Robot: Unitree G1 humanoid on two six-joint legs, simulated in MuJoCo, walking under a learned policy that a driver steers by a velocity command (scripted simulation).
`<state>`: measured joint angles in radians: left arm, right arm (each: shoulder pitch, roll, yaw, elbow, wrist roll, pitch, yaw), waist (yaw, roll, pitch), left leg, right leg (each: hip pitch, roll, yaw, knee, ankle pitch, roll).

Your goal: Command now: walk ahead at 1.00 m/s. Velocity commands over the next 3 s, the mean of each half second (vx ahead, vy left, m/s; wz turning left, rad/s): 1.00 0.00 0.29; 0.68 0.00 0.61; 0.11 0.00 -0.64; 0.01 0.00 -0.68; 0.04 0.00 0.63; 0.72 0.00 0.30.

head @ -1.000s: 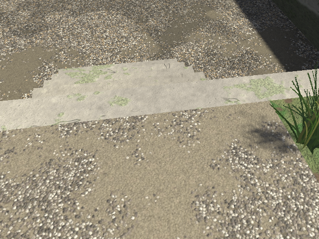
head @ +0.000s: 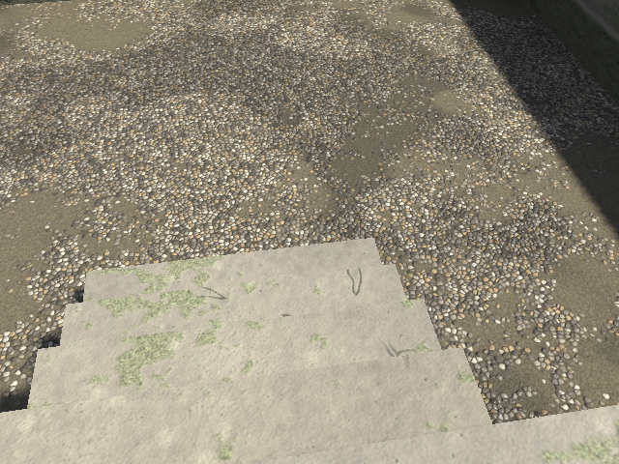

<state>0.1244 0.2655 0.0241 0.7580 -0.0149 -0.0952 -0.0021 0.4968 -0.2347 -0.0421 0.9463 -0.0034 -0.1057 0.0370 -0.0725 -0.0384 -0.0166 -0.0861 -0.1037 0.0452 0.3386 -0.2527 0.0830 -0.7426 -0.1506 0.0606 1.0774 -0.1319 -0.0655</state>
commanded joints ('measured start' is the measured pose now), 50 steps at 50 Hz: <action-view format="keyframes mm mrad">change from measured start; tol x64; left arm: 1 -67 24 -4 -63 17 -10 -9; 50 -79 -50 15 -102 18 28 -31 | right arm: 1 -89 -105 -12 -88 6 -24 -22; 50 -19 -47 -20 -59 30 44 -154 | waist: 1 49 47 156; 50 -14 77 -6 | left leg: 1 -187 233 -173 -229 177 140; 11 157 304 -81 273 1091 51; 14 -606 62 -262 1201 -188 20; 39 249 153 -176 195 1325 157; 50 -324 142 -152 594 153 69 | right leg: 1 -13 -14 -30 -218 264 23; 11 567 199 -111 -485 137 -50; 13 1326 -259 670 -519 -341 -295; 30 368 6 -359 -644 -104 23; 36 387 -46 -370 195 717 99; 38 151 177 -316 1190 -596 192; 50 335 113 61 -685 749 119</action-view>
